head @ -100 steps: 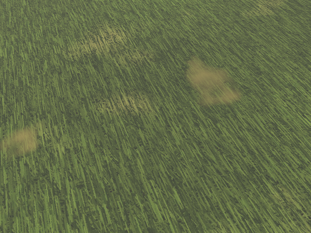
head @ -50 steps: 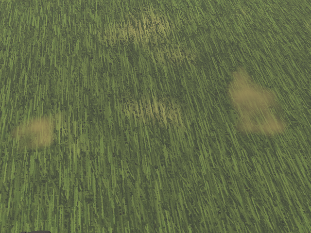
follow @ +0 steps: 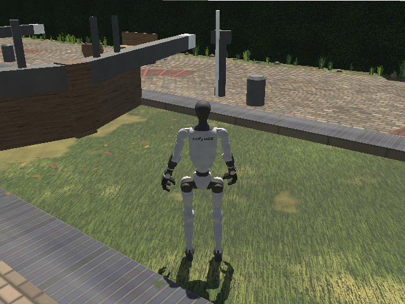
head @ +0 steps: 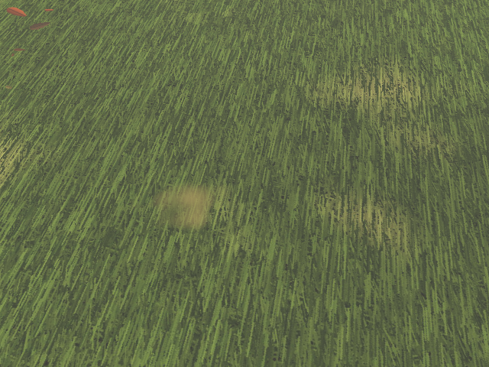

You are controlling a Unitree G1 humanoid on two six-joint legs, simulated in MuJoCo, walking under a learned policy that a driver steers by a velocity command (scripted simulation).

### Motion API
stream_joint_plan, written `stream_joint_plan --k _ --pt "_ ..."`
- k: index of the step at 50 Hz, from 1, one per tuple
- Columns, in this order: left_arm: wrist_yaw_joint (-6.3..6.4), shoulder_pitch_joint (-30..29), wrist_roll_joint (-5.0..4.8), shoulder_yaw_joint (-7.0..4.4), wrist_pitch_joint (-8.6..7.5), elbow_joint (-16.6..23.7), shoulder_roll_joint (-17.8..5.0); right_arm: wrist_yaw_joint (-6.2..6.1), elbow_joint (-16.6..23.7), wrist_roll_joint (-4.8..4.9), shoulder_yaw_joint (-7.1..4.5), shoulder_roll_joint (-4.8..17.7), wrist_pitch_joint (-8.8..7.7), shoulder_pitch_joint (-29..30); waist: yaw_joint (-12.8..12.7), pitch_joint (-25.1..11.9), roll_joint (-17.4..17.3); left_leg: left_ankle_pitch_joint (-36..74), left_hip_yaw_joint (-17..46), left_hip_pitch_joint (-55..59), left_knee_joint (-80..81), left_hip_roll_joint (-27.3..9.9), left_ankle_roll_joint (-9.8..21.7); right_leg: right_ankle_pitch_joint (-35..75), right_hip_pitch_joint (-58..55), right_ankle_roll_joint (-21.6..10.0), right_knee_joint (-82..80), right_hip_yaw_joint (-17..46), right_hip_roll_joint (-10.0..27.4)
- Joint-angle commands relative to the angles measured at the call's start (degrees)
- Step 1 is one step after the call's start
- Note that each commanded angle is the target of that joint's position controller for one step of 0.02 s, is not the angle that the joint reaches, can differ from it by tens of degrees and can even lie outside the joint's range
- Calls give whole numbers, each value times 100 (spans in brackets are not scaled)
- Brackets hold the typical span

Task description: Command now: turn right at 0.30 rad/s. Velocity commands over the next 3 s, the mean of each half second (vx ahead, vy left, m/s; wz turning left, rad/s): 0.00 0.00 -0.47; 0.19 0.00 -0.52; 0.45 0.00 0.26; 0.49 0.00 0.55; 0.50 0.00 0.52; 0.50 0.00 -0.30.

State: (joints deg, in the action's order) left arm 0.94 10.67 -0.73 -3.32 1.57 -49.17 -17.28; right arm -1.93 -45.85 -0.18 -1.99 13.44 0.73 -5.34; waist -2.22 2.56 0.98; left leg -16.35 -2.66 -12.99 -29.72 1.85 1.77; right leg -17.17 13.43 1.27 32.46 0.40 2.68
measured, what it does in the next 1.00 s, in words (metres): steps on the spot, turning right: left foot, then right foot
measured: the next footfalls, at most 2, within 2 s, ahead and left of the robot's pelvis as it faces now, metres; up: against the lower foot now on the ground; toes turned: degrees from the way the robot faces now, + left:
left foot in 0.30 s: +0.04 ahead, +0.13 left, +0.00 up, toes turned -13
right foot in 0.80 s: -0.04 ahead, -0.11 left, +0.00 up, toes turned -31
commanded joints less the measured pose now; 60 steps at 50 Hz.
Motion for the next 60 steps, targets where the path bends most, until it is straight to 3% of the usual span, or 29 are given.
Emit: stream_joint_plan --k 1,3,4,5,7,10,13,14,15,16,17,18,20,22,26,31,34,37,38,39,40,41,42,43,45,48,52,57,60 --pt "8 -95 -40 -284 -67 399 -1155 -114 357 -95 -346 956 -46 -184 341 -496 708 673 66 173 -302 -289 79 2527 80 -790 -556 1036 609" --pt "34 76 33 -296 -124 421 -1161 -146 518 -46 -327 686 -19 341 47 -333 1211 -469 11 -759 -1305 291 -174 2221 -235 -1527 -1290 2372 1287" --pt "40 169 89 -286 -205 420 -1126 -128 588 1 -332 637 1 459 -71 -316 1390 -1796 335 -1320 -2168 329 -181 2434 -533 -1805 -1475 2768 1567" --pt "41 176 105 -299 -298 438 -1158 -92 606 62 -371 716 7 395 -53 -362 1165 -2195 666 -1646 -2901 179 -185 2637 -708 -1886 -1449 2821 1669" --pt "73 -242 -59 -347 -313 529 -1161 -50 544 85 -396 773 -15 157 208 -394 646 -1674 764 -1707 -2271 -107 -227 2564 -830 -1412 -1221 2213 1281" --pt "139 -366 -94 -392 -72 570 -1158 24 475 81 -337 601 -99 66 139 -641 825 -844 480 -809 -1126 91 -428 2702 -551 -1200 -1062 1962 898" --pt "156 -632 -154 -365 71 695 -1067 114 244 138 -421 750 -114 -642 440 -761 885 465 240 356 600 230 -393 1863 -44 -888 -834 1982 591" --pt "159 -500 -128 -311 81 698 -873 102 194 96 -493 948 -93 -793 416 -788 532 756 478 938 955 -84 -264 926 444 -605 -439 1805 304" --pt "114 -188 8 -191 73 680 -404 14 273 -6 -593 1434 -36 -866 222 -800 -1014 1463 1917 1481 1234 -1492 239 -934 1439 -154 1064 1037 -451" --pt "124 -125 -23 -269 -4 860 -636 59 443 -279 -589 1693 -47 -658 156 -696 -1673 1640 3232 698 1491 -2550 1194 -2158 1988 16 2211 842 -724" --pt "123 -131 -55 -389 -27 812 -1055 64 585 -321 -513 1461 -129 -377 99 -479 -1144 1099 3182 346 1684 -2520 1469 -1887 1971 37 3104 1019 -411" --pt "132 -75 -93 -476 14 690 -1206 52 617 -237 -426 1157 -186 -26 -29 -184 -813 757 2498 165 1644 -2142 1227 -1423 2039 56 3405 995 -319" --pt "187 85 -55 -476 126 540 -1015 -9 661 -79 -350 971 -231 201 -29 -20 -734 784 1670 317 1571 -1656 894 -720 2224 195 3644 893 -256" --pt "147 -60 -69 -443 127 683 -869 -92 582 -81 -316 941 -225 -85 108 -128 -748 1513 1171 517 1510 -1548 958 -406 2193 343 3678 694 -276" --pt "72 -441 -77 -341 122 1037 -661 -185 454 -68 -372 1120 -145 -569 401 -344 -766 2023 944 1396 1437 -1832 1170 -391 2388 569 2784 494 -88" --pt "-91 -580 -52 -240 153 1332 -526 -92 505 -30 -475 1372 -84 -427 450 -360 -867 2253 394 1154 1394 -1967 1192 -513 1648 456 1716 28 143" --pt "-168 -668 -89 -234 191 1465 -552 19 497 76 -542 1506 -103 -525 543 -368 -894 534 317 890 1615 -2059 1092 -577 1191 193 1127 -315 100" --pt "-254 -404 -102 -256 147 1422 -550 121 469 222 -555 1539 -161 -400 290 -248 -860 -481 198 563 1465 -2092 841 -354 480 -233 98 -580 -26" --pt "-260 15 -103 -291 117 1230 -559 138 450 261 -533 1447 -165 -326 80 -309 -763 -536 -55 236 1072 -1960 684 -110 -172 -375 -385 -765 -211" --pt "-217 702 -139 -418 93 942 -778 162 412 216 -448 1157 -179 -411 -132 -548 -362 -548 -470 -346 140 -1667 438 -146 -1219 -578 -631 -668 -376" --pt "-134 1517 -194 -609 43 778 -1339 201 591 18 -298 737 -217 -169 -428 -673 1053 -1308 -1037 -1826 -2229 -1042 -65 39 -2346 -1093 -1131 1168 733" --pt "-201 1372 -80 -623 -191 1047 -1859 183 1076 -45 -274 674 -364 258 -321 -608 1533 -2186 -197 -3792 -3505 -63 -314 -1001 -2548 -2280 -1900 4182 1911" --pt "-273 1225 -17 -495 -383 1065 -1372 222 1120 155 -367 1106 -491 530 -413 -405 770 -1901 551 -4022 -3919 -380 -210 -1223 -2282 -2406 -2232 4089 2043" --pt "-258 923 -32 -357 -488 1062 -1005 296 1064 250 -411 1274 -569 386 -147 -73 877 -1220 598 -4035 -3716 -599 -62 -905 -2083 -2109 -2224 3381 1823" --pt "-179 507 -54 -229 -514 1118 -672 335 741 34 -456 1361 -640 93 85 68 588 -184 518 -3569 -3033 -827 -73 415 -1781 -1603 -2110 2172 1238" --pt "-76 676 13 -221 -537 1118 -775 422 640 22 -392 1071 -634 66 111 -156 442 824 297 -3015 -2501 -689 -264 2213 -1616 -1412 -2137 1367 925" --pt "-10 849 45 -206 -551 1000 -836 467 709 118 -242 779 -569 454 -74 43 444 1833 138 -2738 -1262 -593 -341 2337 -1340 -1165 -2340 609 714" --pt "-21 1235 52 -190 -610 709 -849 587 950 197 -122 667 -628 1078 -319 543 386 2264 11 -2579 -207 -436 -69 1972 -1394 -1125 -2654 240 938" --pt "15 1216 41 -215 -577 630 -905 683 1039 185 -125 747 -689 1074 -207 430 396 1820 -34 -2494 89 -219 225 3411 -1976 -1028 -2205 -37 1091"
